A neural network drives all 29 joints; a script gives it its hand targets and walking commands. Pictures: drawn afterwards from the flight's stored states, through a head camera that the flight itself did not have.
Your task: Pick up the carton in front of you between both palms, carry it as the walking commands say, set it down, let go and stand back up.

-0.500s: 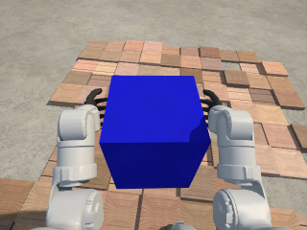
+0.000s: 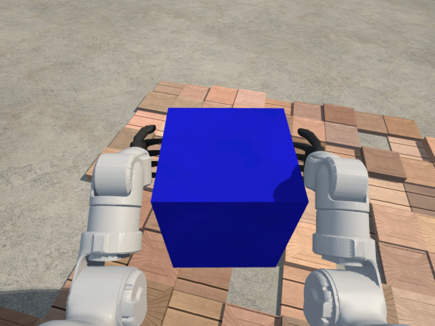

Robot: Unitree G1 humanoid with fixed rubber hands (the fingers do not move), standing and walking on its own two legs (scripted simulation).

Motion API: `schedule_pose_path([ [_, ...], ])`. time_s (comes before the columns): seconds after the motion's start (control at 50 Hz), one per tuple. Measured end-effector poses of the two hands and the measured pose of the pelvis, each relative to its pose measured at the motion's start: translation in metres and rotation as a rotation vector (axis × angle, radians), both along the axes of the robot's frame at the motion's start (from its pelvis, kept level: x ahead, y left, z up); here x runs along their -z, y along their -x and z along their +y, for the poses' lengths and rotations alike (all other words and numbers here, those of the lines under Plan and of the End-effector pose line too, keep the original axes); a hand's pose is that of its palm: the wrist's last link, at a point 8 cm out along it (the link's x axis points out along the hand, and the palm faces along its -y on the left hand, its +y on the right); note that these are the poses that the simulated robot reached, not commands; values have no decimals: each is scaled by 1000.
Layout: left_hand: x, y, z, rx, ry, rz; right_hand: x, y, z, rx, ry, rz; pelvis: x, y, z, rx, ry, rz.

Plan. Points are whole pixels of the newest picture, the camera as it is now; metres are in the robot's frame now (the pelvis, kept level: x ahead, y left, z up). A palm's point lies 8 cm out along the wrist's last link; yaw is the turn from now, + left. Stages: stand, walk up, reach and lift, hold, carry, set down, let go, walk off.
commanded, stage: carry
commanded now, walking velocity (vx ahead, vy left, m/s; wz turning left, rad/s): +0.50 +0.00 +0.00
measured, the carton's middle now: (225, 192) +0.35 +0.01 +0.07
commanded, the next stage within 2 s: none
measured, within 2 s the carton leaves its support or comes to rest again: neither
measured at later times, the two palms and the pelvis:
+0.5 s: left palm (182, 79) +0.68 +0.14 +0.11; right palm (295, 91) +0.67 -0.16 +0.11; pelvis +0.31 +0.00 -0.02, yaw +0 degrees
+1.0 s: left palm (192, 15) +1.02 +0.16 +0.16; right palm (280, 25) +1.00 -0.14 +0.15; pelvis +0.62 +0.02 +0.01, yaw +0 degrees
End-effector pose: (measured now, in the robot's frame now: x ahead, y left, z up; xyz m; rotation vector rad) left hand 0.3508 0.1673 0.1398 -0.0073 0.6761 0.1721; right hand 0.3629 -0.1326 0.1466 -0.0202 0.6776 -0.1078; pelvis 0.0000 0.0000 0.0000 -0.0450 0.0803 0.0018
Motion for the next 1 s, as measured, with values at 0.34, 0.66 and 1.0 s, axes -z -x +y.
schedule_pose_path([
  [0.34,30,-210,-9,72,21,62,33,-181,-9,73,16,62,-4,-189,17,2,-32,23],
  [0.66,38,-408,-13,-2,-25,107,46,-411,-13,-17,-14,106,0,-405,-7,-2,-56,9],
  [1.0,-16,-673,-12,67,55,-31,-6,-634,-11,93,4,-32,-14,-622,17,8,-68,23],
])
